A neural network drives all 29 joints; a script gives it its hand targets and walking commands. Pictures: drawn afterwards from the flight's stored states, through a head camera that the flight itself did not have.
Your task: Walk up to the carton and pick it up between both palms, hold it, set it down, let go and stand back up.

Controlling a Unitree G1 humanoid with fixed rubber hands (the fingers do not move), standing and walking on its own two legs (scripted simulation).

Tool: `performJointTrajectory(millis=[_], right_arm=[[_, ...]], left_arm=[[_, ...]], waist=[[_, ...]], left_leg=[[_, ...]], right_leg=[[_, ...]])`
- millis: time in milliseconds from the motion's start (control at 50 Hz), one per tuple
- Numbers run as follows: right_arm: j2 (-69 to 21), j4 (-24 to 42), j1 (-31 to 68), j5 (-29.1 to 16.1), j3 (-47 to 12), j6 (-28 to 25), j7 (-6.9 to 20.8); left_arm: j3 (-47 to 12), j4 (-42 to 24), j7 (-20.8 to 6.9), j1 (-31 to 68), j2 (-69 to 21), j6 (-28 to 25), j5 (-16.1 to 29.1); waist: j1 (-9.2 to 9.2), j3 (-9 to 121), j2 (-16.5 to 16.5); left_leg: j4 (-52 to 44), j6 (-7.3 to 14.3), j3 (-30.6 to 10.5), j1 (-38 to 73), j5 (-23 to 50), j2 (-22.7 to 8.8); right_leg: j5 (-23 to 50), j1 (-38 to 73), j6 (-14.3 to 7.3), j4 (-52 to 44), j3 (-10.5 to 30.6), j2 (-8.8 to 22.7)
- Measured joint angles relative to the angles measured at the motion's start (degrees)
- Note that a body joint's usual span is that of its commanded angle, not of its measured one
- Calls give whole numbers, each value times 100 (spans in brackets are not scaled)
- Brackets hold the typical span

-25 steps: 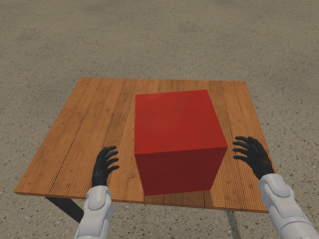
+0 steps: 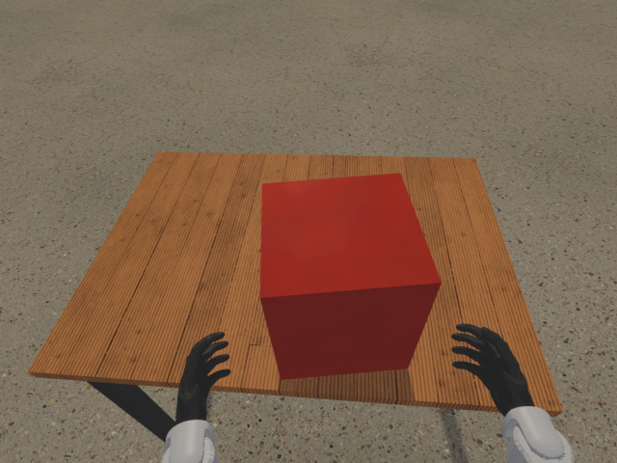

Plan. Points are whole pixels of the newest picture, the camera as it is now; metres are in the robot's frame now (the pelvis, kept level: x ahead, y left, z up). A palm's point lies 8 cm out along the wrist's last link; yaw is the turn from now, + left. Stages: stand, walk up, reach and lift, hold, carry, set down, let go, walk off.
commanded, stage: set down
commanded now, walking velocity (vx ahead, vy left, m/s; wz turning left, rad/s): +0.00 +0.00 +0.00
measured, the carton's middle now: (338, 280) +0.39 +0.00 -0.02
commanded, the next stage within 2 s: let go in 1.12 s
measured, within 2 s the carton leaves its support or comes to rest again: neither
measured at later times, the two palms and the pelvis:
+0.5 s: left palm (180, 440) +0.17 +0.20 -0.05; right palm (509, 418) +0.20 -0.22 -0.06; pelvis +0.02 +0.00 +0.00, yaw +0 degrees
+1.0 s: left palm (160, 444) +0.17 +0.23 -0.06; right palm (496, 433) +0.18 -0.20 -0.06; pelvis +0.02 +0.02 +0.00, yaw +0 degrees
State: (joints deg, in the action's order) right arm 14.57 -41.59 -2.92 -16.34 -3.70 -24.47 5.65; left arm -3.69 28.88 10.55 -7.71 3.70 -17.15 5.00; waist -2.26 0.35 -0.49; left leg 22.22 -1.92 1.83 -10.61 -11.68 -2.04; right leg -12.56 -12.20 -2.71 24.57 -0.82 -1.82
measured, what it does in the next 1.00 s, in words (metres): stands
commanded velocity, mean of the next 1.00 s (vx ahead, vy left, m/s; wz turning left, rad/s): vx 0.00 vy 0.00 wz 0.00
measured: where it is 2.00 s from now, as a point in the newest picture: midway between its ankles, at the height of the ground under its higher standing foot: outside the picture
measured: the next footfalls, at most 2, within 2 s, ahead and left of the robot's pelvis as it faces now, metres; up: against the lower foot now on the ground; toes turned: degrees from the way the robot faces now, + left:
none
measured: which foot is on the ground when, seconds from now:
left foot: down 0.00-1.00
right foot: down 0.00-1.00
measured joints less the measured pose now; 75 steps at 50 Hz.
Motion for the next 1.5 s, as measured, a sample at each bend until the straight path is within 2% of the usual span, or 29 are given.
performJointTrajectory(millis=[220,500,760,880,1060,1240,1500], right_arm=[[59,-340,-424,33,-61,-503,12],[-129,-385,-612,447,93,-332,-43],[-263,-182,-714,877,260,228,-178],[-309,11,-793,997,403,554,-148],[-317,102,-791,1203,547,971,-135],[-339,252,-751,1423,609,1285,-235],[-456,344,-607,1779,582,1432,-403]], left_arm=[[-22,99,-186,-458,171,-307,-27],[47,-4,-403,-824,336,27,-109],[194,-378,-574,-1005,419,879,-323],[184,-555,-555,-995,414,1245,-391],[143,-475,-573,-783,479,1713,-429],[154,-278,-717,-577,742,2093,-358],[279,-24,-922,-391,918,2535,-443]], waist=[[-70,-12,39],[-70,-73,-42],[-28,-107,-17],[-12,-174,-8],[17,-229,45],[54,-264,50],[184,-430,10]], left_leg=[[45,-12,26,89,-109,-30],[-121,-16,-32,266,-103,2],[-274,84,-39,589,-114,68],[-293,128,-21,622,-90,83],[-260,167,1,586,-52,97],[-205,163,-10,567,-25,101],[-141,160,17,638,-55,107]], right_leg=[[-67,92,-3,2,50,-39],[-115,264,-6,-106,16,-19],[-39,671,97,-425,29,38],[56,755,140,-564,48,51],[143,746,176,-605,66,67],[145,716,171,-515,45,74],[79,740,168,-369,57,84]])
